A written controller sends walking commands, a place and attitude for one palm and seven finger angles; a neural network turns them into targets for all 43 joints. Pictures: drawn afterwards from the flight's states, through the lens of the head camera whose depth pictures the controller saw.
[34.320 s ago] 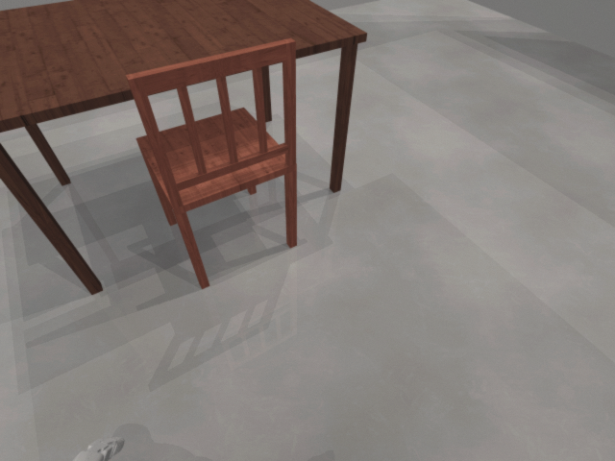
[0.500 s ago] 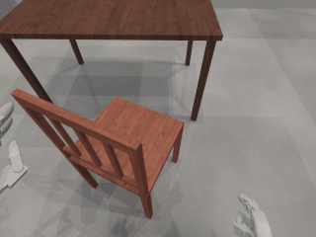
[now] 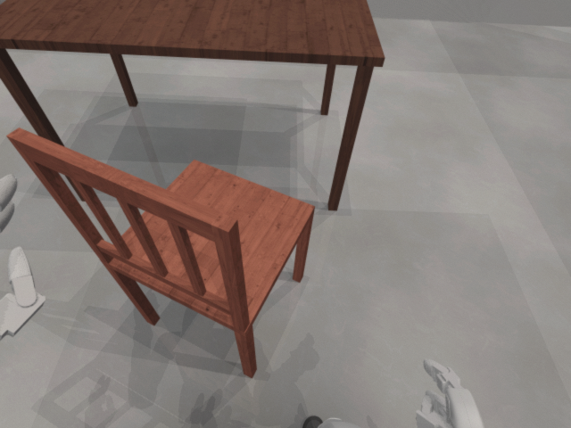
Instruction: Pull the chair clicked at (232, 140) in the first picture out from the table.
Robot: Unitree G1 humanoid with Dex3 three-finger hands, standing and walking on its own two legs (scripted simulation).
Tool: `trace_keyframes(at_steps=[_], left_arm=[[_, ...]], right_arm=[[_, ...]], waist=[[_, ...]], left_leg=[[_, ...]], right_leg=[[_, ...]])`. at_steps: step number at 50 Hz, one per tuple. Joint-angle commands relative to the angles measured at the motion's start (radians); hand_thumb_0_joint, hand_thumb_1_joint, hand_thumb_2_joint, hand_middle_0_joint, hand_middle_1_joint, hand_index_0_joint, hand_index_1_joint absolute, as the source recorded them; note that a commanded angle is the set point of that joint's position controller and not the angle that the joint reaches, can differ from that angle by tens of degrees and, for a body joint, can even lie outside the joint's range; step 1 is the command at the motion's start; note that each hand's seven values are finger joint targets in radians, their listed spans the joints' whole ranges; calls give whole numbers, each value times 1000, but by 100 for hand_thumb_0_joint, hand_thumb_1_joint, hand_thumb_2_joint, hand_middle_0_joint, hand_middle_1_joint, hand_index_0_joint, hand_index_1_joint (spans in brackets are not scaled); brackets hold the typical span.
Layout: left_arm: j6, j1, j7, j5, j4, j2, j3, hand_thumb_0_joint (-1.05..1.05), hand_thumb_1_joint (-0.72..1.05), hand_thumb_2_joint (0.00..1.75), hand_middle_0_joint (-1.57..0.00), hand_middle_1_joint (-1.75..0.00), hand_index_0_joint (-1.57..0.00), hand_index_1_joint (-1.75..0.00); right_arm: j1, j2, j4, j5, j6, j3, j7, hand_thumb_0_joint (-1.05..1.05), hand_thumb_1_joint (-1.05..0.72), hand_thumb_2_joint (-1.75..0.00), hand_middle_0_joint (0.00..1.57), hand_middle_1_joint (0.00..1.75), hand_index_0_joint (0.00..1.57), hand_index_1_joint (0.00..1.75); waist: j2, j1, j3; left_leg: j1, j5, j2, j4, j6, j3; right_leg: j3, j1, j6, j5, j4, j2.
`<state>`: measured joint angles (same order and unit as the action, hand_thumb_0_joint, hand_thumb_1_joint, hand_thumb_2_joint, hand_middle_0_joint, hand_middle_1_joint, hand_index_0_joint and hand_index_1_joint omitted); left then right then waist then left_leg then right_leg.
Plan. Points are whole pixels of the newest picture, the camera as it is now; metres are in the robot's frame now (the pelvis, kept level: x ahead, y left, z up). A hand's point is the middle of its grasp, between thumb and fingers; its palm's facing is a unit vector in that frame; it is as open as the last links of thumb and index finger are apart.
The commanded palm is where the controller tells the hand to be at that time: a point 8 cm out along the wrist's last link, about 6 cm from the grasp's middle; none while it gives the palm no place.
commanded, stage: step back with the hand held close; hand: left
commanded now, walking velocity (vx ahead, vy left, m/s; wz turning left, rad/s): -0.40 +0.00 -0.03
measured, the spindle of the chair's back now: (145, 239) +0.45 +0.28 -0.10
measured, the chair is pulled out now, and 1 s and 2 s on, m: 0.46 0.46 0.46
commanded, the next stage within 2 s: stop stepping back and stand still in 0.68 s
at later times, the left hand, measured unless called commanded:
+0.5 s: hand out of the picture +0.12 +0.26 +0.17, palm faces +0.42 -0.74 -0.52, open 7.4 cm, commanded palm +0.07 +0.29 +0.19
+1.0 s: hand out of the picture +0.04 +0.20 +0.17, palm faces +0.26 -0.78 -0.56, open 7.4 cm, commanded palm -0.02 +0.25 +0.19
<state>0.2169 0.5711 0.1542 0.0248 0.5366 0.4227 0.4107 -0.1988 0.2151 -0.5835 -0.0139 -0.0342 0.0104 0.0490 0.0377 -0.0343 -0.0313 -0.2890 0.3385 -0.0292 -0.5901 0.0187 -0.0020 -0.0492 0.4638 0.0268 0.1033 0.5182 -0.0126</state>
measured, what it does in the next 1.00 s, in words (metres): walks backwards: right foot, then left foot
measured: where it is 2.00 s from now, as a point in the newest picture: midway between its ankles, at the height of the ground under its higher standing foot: outside the picture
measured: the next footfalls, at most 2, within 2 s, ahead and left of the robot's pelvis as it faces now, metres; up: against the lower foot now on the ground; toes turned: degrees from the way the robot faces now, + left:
right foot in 0.64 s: -0.15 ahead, -0.16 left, +0.00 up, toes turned -7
left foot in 0.90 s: -0.14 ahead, +0.05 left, +0.00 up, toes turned -2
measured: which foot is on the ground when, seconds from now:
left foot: down 0.00-0.68, up 0.70-0.88, down 0.90-1.00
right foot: down 0.00-0.38, up 0.40-0.62, down 0.64-1.00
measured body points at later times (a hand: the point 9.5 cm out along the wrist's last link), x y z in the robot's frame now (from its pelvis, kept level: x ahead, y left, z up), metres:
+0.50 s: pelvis -0.07 -0.01 +0.00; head -0.04 +0.01 +0.45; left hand +0.10 +0.30 +0.20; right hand +0.11 -0.24 -0.08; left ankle -0.04 +0.12 -0.73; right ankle -0.05 -0.13 -0.68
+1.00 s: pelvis -0.18 -0.05 +0.01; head -0.14 -0.02 +0.45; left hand +0.02 +0.24 +0.20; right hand -0.05 -0.32 -0.07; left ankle -0.15 +0.07 -0.73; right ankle -0.15 -0.16 -0.72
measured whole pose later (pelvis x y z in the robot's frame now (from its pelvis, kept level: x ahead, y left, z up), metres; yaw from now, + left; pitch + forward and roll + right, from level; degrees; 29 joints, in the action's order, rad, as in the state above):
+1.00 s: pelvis -0.18 -0.05 +0.01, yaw -3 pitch +2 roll +1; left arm 0.21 0.69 0.15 0.05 0.61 0.52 0.49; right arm -0.22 0.21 -0.61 -0.03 -0.10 -0.03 0.09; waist 0.08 -0.05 -0.02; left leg -0.30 0.24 0.01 -0.51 0.00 0.05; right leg -0.02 0.36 -0.01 0.33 0.59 -0.03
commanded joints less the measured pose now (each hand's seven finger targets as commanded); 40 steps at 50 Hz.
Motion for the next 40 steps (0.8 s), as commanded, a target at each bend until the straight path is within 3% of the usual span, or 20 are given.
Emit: trace_keyframes(at_steps=[1, 4, 6, 8, 10, 13, 15, 17, 18, 19, 20, 21, 23, 26, 31, 33, 34, 35, 37, 40], left_arm=[[84, 15, 48, -7, 296, 224, 228, 0, 90, 90, -20, -30, -20, -30], [68, -22, 41, 3, 246, 211, 211, 0, 90, 90, -20, -30, -20, -30], [65, -22, 35, 10, 151, 184, 186, 0, 90, 90, -20, -30, -20, -30], [58, -37, 28, 12, 107, 165, 146, 0, 90, 90, -20, -30, -20, -30], [53, -46, 26, 9, 87, 160, 128, 0, 90, 90, -20, -30, -20, -30], [45, -22, 32, 13, 122, 189, 141, 0, 90, 90, -20, -30, -20, -30], [46, 26, 36, 14, 157, 213, 170, 0, 90, 90, -20, -30, -20, -30], [58, 60, 36, 18, 205, 222, 182, 0, 90, 90, -20, -30, -20, -30], [73, 45, 36, 16, 252, 226, 185, 0, 90, 90, -20, -30, -20, -30], [86, 26, 43, 1, 290, 241, 207, 0, 90, 90, -20, -30, -20, -30], [87, -14, 47, -9, 311, 233, 216, 0, 90, 90, -20, -30, -20, -30], [91, -61, 50, -7, 327, 235, 220, 0, 90, 90, -20, -30, -20, -30], [85, -49, 48, 19, 305, 195, 184, 0, 90, 90, -20, -30, -20, -30], [76, -61, 39, 21, 215, 141, 135, 0, 90, 90, -20, -30, -20, -30], [78, -161, 11, 14, 139, 114, 63, 0, 90, 90, -20, -30, -20, -30], [85, -171, 4, 16, 156, 175, 104, 0, 90, 90, -20, -30, -20, -30], [86, -142, 6, 14, 153, 233, 142, 0, 90, 90, -20, -30, -20, -30], [78, -117, 6, 25, 179, 216, 125, 0, 90, 90, -20, -30, -20, -30], [72, -12, 11, 25, 221, 235, 187, 0, 90, 90, -20, -30, -20, -30], [68, 161, 23, 27, 202, 201, 221, 0, 90, 90, -20, -30, -20, -30]], right_arm=[[97, 109, 182, 3, -76, -51, 28, 0, -90, -90, 20, 30, 20, 30], [83, 112, 155, 8, -98, -69, 40, 0, -90, -90, 20, 30, 20, 30], [60, 123, 128, 9, -99, -80, 41, 0, -90, -90, 20, 30, 20, 30], [43, 127, 108, 11, -88, -84, 31, 0, -90, -90, 20, 30, 20, 30], [41, 123, 96, 10, -73, -94, 21, 0, -90, -90, 20, 30, 20, 30], [62, 106, 111, -1, -45, -92, 3, 0, -90, -90, 20, 30, 20, 30], [78, 93, 121, -1, -35, -76, 2, 0, -90, -90, 20, 30, 20, 30], [81, 94, 124, 2, -28, -71, 6, 0, -90, -90, 20, 30, 20, 30], [93, 114, 132, 10, -34, -75, 14, 0, -90, -90, 20, 30, 20, 30], [122, 123, 136, 15, -48, -79, 25, 0, -90, -90, 20, 30, 20, 30], [119, 96, 139, 22, -75, -70, 31, 0, -90, -90, 20, 30, 20, 30], [97, 92, 125, 27, -102, -73, 34, 0, -90, -90, 20, 30, 20, 30], [69, 98, 95, 27, -131, -85, 31, 0, -90, -90, 20, 30, 20, 30], [42, 104, 47, 21, -160, -87, 19, 0, -90, -90, 20, 30, 20, 30], [76, 125, 27, 24, -169, -70, 2, 0, -90, -90, 20, 30, 20, 30], [87, 112, 50, 14, -161, -70, 1, 0, -90, -90, 20, 30, 20, 30], [82, 86, 59, 16, -153, -67, 2, 0, -90, -90, 20, 30, 20, 30], [98, 75, 83, -7, -147, -79, 4, 0, -90, -90, 20, 30, 20, 30], [130, 61, 112, -10, -126, -71, 6, 0, -90, -90, 20, 30, 20, 30], [139, 17, 135, -5, -87, -28, 26, 0, -90, -90, 20, 30, 20, 30]], waist=[[-284, 35, 183], [-156, 35, 156], [-85, 24, 108], [-74, 9, 161], [26, 8, 176], [161, 33, 202], [136, 36, 221], [65, 19, 224], [-87, 18, 194], [-315, 26, 183], [-410, 12, 170], [-355, 9, 144], [-241, 27, 120], [-260, 32, 136], [-241, 39, 135], [-53, 44, 139], [126, 35, 162], [253, 53, 199], [184, 64, 230], [77, 34, 264]], left_leg=[[-322, 61, 254, 295, 102, -212], [-281, -200, 224, 189, 63, -147], [-208, -239, 170, 117, 32, -110], [-137, -254, 122, 43, 7, -63], [-96, -110, 73, -37, -6, -35], [-84, 147, 24, -170, 1, -21], [-50, 127, 46, -98, 9, -29], [19, 28, 74, 131, 26, -30], [-28, 41, 173, 236, 73, -161], [-140, 7, 319, 310, 117, -264], [-284, 22, 401, 357, 151, -275], [-370, 49, 424, 382, 171, -263], [-168, -293, 361, 247, 138, -151], [72, -522, 320, 182, 90, -84], [76, -422, 311, 119, 55, -94], [26, -225, 213, -13, 1, 1], [-47, -47, 120, -128, -39, 76], [-142, 116, 22, -306, -45, 49], [-243, 158, 46, -432, -37, -25], [-165, 71, 70, -91, -38, 14]], right_leg=[[80, -383, -39, 76, 183, -17], [114, -365, -25, -104, 161, -36], [174, -278, 1, -239, 76, -74], [236, -265, 21, -403, 32, -139], [311, -211, 52, -298, -87, -206], [346, -174, 91, 94, -265, -286], [291, -152, 89, 133, -242, -270], [205, -114, 26, 142, -145, -184], [167, -81, -14, 181, -16, -101], [81, -122, -38, 198, 207, -10], [71, -170, -45, 297, 447, 33], [110, -192, -44, 318, 616, 41], [112, -52, -34, 361, 524, 25], [33, -10, -44, 369, 270, 5], [24, -171, -46, 103, -104, -8], [84, -189, -23, -160, -197, -99], [205, -192, 30, -336, -200, -235], [308, -245, 100, -477, -219, -326], [254, -350, 155, -579, -158, -347], [139, -389, 102, -596, -51, -247]])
